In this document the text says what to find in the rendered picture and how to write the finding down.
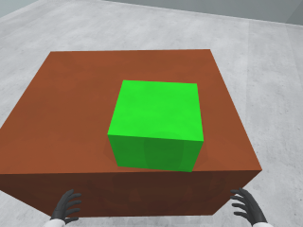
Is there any robot right hand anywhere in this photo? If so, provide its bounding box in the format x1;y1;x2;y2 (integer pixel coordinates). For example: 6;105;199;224
230;187;268;227

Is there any robot left hand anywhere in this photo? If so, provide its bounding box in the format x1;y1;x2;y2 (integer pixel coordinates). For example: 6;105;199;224
50;189;81;225

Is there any carton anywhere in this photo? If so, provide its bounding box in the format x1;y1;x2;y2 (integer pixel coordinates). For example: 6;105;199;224
107;80;204;172

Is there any pedestal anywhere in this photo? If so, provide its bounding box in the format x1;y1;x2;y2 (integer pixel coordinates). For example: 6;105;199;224
0;49;262;218

